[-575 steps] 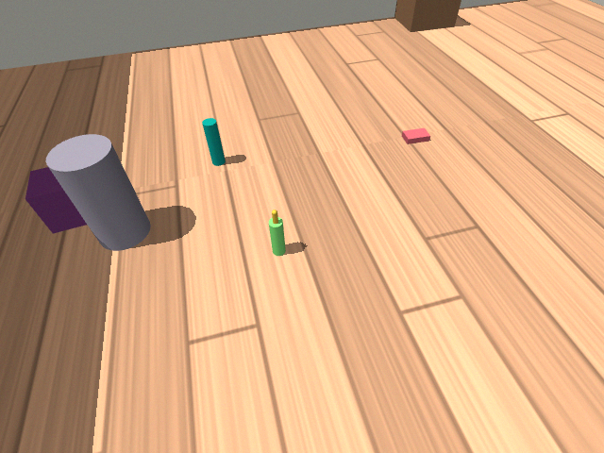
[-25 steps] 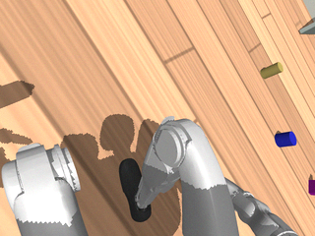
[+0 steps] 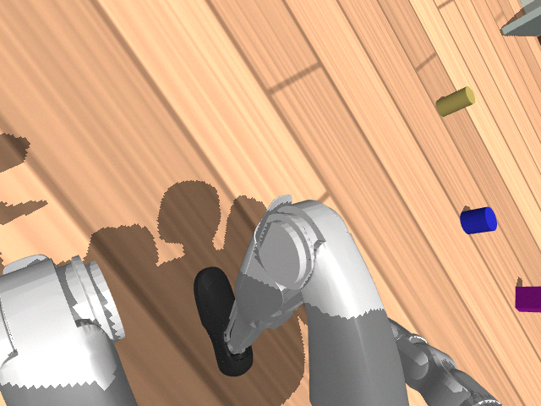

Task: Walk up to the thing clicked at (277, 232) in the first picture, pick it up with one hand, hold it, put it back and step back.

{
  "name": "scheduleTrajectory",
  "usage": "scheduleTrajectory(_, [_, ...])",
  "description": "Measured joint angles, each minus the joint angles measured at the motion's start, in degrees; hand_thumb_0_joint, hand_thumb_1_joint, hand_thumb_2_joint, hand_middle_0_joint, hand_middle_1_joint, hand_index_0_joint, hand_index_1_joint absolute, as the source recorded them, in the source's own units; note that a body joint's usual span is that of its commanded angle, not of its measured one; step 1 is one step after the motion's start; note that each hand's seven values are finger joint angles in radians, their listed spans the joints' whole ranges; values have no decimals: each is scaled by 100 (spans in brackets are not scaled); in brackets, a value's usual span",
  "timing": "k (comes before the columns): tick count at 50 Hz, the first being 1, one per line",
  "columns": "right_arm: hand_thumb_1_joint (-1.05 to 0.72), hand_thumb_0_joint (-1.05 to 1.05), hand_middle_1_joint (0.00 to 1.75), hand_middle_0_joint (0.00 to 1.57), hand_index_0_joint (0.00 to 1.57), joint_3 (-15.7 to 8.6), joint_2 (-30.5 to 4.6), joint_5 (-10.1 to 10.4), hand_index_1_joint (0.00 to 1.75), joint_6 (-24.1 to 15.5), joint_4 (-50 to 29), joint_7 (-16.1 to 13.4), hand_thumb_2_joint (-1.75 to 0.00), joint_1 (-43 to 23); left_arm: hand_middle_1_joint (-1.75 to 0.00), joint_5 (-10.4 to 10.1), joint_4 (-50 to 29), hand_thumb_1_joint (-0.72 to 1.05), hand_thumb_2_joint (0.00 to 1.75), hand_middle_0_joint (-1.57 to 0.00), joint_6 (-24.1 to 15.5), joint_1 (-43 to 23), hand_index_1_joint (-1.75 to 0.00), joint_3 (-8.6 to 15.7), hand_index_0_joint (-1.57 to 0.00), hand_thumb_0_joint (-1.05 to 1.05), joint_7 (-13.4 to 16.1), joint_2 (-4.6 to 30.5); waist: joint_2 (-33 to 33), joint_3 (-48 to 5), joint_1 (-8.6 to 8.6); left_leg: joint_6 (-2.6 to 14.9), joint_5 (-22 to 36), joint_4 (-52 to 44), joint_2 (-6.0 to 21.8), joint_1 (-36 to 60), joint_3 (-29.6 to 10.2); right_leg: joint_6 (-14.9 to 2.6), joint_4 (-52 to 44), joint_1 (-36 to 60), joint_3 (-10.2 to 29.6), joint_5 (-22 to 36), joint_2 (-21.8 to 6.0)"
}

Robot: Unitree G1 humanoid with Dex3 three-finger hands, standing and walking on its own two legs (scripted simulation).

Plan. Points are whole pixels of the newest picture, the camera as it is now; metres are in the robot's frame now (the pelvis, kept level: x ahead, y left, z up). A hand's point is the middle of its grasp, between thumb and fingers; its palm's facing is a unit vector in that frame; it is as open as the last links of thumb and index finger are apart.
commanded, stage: close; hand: left
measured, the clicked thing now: out of the picture +0.46 +0.30 -0.17
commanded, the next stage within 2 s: settle in 0.52 s
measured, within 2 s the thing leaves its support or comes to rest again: leaves its support in 0.48 s
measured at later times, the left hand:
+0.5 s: hand out of the picture +0.45 +0.29 -0.17, palm faces +0.32 -0.95 +0.01, open 8.4 cm
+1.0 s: hand out of the picture +0.46 +0.30 -0.13, palm faces +0.31 -0.95 +0.02, open 8.8 cm
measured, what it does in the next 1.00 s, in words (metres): stands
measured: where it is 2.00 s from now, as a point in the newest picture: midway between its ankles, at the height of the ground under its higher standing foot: (172, 378)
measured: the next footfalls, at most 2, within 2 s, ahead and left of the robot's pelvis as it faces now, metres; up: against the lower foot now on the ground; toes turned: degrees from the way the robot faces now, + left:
none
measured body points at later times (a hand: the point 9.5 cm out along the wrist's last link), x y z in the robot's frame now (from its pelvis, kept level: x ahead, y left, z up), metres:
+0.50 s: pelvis +0.00 +0.00 +0.01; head +0.24 +0.19 +0.33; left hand +0.42 +0.34 -0.16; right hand +0.17 -0.25 -0.03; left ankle +0.08 +0.11 -0.26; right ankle +0.16 -0.11 -0.26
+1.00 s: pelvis +0.00 +0.00 +0.01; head +0.24 +0.18 +0.34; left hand +0.43 +0.35 -0.13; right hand +0.16 -0.25 -0.03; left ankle +0.08 +0.11 -0.26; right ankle +0.16 -0.11 -0.26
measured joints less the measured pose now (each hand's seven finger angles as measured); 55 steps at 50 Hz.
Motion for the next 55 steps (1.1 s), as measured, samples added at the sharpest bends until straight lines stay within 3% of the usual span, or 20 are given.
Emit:
scheduleTrajectory(15, [-86, 0, 30, 21, 20, 7, 37, -31, 30, 110, -119, -18, -89, -115, -52, 202, 3, 32, 58, -55, 93, -181, -53, -37, -55, -1, 139, 71, -46, -9, -1, -35, -46, -22, -6, 26, -62, -4, -55, 29, -43, -21, 26])
scheduleTrajectory(32, [-86, 0, 30, 21, 20, 15, 75, -9, 30, 213, -92, -16, -89, -68, -86, 236, 84, 4, 75, -72, 250, -447, -88, -173, -73, -2, 301, 188, -33, -55, -41, -77, -53, -82, -16, 25, -72, -28, -99, 6, -48, -30, 28])
scheduleTrajectory(40, [-88, 0, 30, 21, 20, -26, 61, 32, 30, 234, -70, -24, -90, -20, -104, 206, -160, -17, 91, -78, 320, -436, -107, -148, -80, -4, 174, 146, 6, -56, -23, -83, -48, -132, -17, 11, -43, -40, -124, -25, -27, -38, 22])
scheduleTrajectory(48, [-89, 0, 30, 21, 20, -247, 95, 134, 30, 280, -40, -46, -90, 119, -116, 181, -694, -32, 103, -83, 598, -363, -120, -18, -85, -6, 49, -67, 154, -202, 15, -61, -48, -197, -23, -24, 42, -36, -143, -67, 33, -79, 2])
scheduleTrajectory(55, [-89, 0, 30, 21, 20, -592, 140, 328, 30, 336, -1, -43, -90, 432, -119, 202, -1345, -34, 107, -82, 1022, -194, -123, -126, -84, -5, -49, -370, 377, -554, 146, -46, -16, -351, -26, -66, 229, -58, -175, -161, 170, -122, -46])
